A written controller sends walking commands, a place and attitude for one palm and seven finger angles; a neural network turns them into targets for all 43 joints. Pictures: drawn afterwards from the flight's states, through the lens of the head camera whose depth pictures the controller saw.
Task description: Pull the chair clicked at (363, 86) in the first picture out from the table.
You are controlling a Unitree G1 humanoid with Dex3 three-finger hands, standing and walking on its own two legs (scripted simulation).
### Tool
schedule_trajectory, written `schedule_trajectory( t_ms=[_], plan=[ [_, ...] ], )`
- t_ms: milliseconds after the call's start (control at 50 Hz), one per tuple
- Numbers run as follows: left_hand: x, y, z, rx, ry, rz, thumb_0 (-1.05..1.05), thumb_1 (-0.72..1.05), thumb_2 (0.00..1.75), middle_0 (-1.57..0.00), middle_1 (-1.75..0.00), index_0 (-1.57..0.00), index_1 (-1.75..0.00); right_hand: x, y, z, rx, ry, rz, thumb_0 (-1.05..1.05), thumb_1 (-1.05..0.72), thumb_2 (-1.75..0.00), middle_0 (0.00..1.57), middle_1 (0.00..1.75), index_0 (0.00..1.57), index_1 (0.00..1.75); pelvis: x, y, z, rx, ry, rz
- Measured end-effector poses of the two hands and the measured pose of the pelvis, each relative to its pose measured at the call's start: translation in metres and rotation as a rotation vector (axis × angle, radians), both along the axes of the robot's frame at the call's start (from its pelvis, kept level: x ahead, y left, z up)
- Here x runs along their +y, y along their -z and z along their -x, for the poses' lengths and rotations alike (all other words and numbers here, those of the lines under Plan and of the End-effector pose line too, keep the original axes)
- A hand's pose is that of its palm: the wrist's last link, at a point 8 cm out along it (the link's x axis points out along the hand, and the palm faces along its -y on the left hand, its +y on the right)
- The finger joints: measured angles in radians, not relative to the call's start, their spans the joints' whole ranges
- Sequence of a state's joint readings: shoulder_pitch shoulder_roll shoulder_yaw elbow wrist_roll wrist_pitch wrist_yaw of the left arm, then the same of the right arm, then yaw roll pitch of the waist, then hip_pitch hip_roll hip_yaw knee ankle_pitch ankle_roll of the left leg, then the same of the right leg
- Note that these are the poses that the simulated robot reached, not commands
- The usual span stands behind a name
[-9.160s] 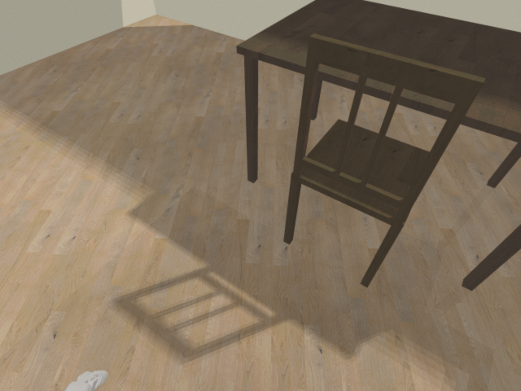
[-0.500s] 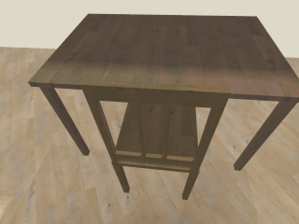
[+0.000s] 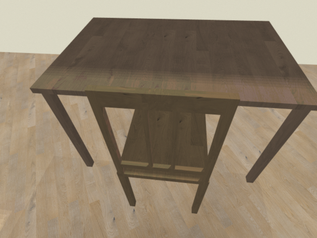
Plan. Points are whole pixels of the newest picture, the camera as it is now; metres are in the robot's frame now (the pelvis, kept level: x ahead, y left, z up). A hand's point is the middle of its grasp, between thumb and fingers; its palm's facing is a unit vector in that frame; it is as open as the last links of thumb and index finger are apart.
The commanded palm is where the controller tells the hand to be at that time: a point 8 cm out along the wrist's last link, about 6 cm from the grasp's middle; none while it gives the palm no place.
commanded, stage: look again from close up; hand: left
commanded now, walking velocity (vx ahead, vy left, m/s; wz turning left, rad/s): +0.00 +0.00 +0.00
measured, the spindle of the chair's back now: (148, 141) +0.44 +0.07 -0.07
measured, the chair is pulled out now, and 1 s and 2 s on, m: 0.00 0.00 0.00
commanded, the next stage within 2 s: raise the hand toward the chair's back in 0.08 s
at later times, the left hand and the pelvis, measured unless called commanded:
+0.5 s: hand (104, 201) +0.20 +0.15 +0.01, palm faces +0.00 -1.00 +0.05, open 8.4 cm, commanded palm +0.11 +0.23 -0.07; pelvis -0.03 +0.01 -0.04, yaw +1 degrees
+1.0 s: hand (91, 218) +0.18 +0.20 -0.06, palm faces -0.17 -0.99 +0.00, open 12.7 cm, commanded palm +0.14 +0.27 -0.05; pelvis -0.03 +0.04 -0.10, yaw +3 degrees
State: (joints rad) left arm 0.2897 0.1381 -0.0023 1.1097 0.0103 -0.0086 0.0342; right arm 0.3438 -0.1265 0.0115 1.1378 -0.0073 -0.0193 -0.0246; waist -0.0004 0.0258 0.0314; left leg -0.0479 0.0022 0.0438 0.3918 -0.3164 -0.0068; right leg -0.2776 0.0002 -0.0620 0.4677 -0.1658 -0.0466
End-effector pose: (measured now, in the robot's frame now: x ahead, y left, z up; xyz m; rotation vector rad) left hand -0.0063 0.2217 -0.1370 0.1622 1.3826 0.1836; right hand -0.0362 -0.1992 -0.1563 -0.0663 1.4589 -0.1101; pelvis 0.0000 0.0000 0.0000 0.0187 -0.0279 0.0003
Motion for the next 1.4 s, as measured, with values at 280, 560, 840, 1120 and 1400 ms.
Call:
schedule_trajectory(
  t_ms=[280,560,840,1120,1400],
  plan=[
    [0.016,-0.04,-0.044,-0.354,-0.076,-0.079,0.05,0.95,0.89,-0.21,-0.3,-0.21,-0.3,-0.015,-0.007,-0.021,-0.224,0.008,0.064,0.01,-0.91,-0.9,0.2,0.3,0.2,0.3,0.001,0.004,0.007,0.009,-0.005,0.002],
    [-0.019,-0.114,-0.169,-1.419,0.233,0.235,0.01,0.67,0.79,-0.18,-0.26,-0.18,-0.26,-0.059,-0.099,-0.224,-1.089,-0.223,0.233,0.01,-0.91,-0.9,0.2,0.3,0.2,0.3,0.005,0.056,0.033,0.18,-0.026,-0.01],
    [0.038,-0.098,-0.135,-1.46,0.228,0.06,0.02,0.33,0.65,-0.14,-0.21,-0.14,-0.21,0.036,0.003,-0.236,-0.912,-0.354,0.028,0.01,-0.91,-0.9,0.2,0.3,0.2,0.3,0.024,0.104,0.038,0.303,-0.089,0.069],
    [0.061,-0.095,-0.165,-1.255,0.156,0.114,0.01,0.0,0.51,-0.12,-0.16,-0.12,-0.16,0.019,0.011,-0.171,-0.71,-0.151,0.101,0.02,-0.9,-0.9,0.21,0.3,0.21,0.3,0.042,0.088,0.024,0.341,-0.054,0.046],
    [0.066,-0.096,-0.184,-1.269,0.251,0.155,0.0,-0.33,0.37,-0.08,-0.11,-0.08,-0.11,0.007,-0.024,-0.227,-0.859,-0.207,0.172,0.01,-0.91,-0.9,0.2,0.3,0.2,0.3,0.04,0.085,0.013,0.329,-0.069,0.077]
  ],
)
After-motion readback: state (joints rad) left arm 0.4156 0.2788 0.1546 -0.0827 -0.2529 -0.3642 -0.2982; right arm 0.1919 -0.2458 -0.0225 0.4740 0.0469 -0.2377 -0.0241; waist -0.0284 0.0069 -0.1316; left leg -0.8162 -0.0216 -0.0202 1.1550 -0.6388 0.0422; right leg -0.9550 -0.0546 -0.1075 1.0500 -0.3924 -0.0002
